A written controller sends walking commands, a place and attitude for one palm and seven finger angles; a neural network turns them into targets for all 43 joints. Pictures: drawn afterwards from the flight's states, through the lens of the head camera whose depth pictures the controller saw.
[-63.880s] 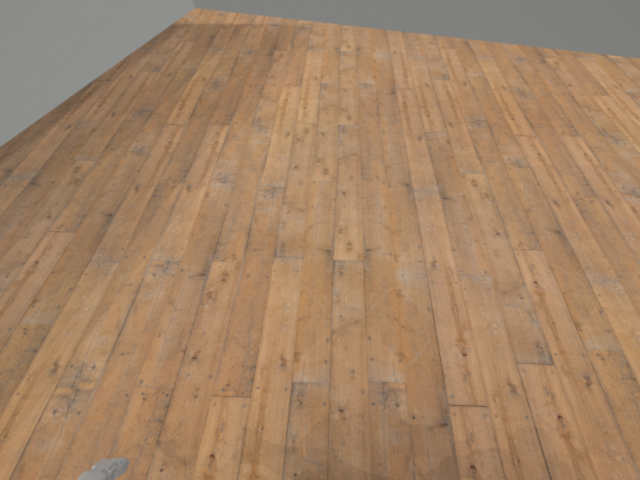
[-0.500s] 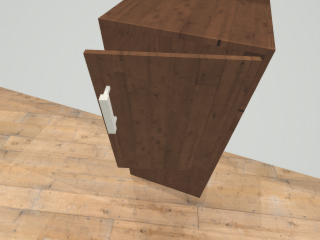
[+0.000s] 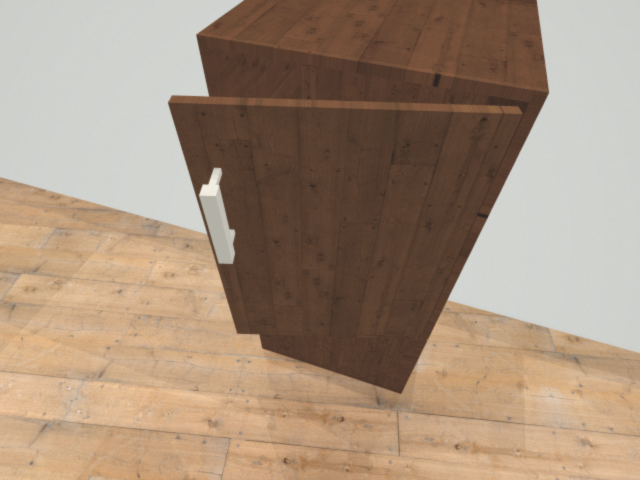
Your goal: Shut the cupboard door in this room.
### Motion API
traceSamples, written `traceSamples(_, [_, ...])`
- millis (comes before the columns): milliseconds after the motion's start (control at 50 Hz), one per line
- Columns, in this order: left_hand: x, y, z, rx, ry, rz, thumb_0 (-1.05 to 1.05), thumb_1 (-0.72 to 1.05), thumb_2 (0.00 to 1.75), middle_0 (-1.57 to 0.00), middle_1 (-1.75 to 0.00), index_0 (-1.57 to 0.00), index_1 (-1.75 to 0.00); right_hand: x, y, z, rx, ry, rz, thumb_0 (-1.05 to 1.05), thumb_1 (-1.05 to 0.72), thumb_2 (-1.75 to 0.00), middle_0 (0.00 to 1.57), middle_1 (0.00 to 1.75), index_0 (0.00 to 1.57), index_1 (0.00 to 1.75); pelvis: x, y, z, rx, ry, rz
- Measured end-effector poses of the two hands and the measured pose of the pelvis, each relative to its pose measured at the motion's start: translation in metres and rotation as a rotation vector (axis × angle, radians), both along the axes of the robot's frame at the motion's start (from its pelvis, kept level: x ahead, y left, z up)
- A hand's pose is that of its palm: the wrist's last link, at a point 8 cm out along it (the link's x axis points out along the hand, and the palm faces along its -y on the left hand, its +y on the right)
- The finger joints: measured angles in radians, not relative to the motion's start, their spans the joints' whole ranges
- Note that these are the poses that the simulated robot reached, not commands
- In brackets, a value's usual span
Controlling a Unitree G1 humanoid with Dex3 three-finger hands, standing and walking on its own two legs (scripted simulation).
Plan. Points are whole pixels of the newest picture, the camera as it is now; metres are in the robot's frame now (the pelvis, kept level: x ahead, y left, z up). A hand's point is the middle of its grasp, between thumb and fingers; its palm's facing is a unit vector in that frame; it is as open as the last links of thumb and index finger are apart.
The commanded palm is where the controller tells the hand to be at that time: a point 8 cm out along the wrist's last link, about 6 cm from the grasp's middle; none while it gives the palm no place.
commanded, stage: come to a stop and stand still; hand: left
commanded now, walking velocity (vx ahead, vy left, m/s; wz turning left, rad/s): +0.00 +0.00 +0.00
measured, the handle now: (221, 217) +0.46 +0.17 +0.06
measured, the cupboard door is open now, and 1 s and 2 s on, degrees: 17 17 17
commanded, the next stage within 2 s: look again from close up in 0.52 s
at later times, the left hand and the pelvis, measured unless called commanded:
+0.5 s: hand out of the picture -0.01 +0.19 -0.17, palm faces +0.01 -0.99 -0.16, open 7.4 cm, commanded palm none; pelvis -0.01 +0.03 +0.00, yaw -1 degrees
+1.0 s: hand out of the picture -0.07 +0.20 -0.17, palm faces +0.02 -0.99 -0.14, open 7.4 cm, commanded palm none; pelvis -0.02 +0.05 +0.01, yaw -2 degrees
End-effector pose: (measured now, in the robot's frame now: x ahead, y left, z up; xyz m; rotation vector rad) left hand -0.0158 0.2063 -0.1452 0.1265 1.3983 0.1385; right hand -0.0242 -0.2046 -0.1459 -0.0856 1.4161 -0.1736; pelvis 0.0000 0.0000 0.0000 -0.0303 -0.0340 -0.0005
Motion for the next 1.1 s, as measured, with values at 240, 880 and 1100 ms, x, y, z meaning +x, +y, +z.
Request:
traceSamples(240, [0.027, 0.029, 0.003, 0.035, -0.095, -0.013, 0.01, 0.91, 0.89, -0.19, -0.30, -0.20, -0.30, 0.014, 0.003, 0.001, -0.029, -0.052, 0.007, 0.02, -0.93, -0.90, 0.20, 0.29, 0.20, 0.30, -0.003, 0.016, -0.001, 0.009, 0.003, -0.017])
traceSamples(880, [-0.048, 0.040, 0.002, -0.032, 0.088, 0.012, 0.00, 0.91, 0.89, -0.19, -0.30, -0.20, -0.30, 0.007, 0.025, 0.016, -0.056, -0.021, 0.003, 0.01, -0.93, -0.90, 0.20, 0.29, 0.20, 0.30, -0.014, 0.046, 0.008, 0.007, 0.009, -0.025])
traceSamples(1100, [-0.060, 0.046, 0.003, -0.030, 0.105, 0.018, 0.00, 0.91, 0.89, -0.19, -0.30, -0.20, -0.30, -0.009, 0.039, 0.014, -0.036, 0.010, -0.016, 0.01, -0.93, -0.90, 0.20, 0.29, 0.20, 0.30, -0.018, 0.053, 0.008, 0.008, 0.009, -0.028])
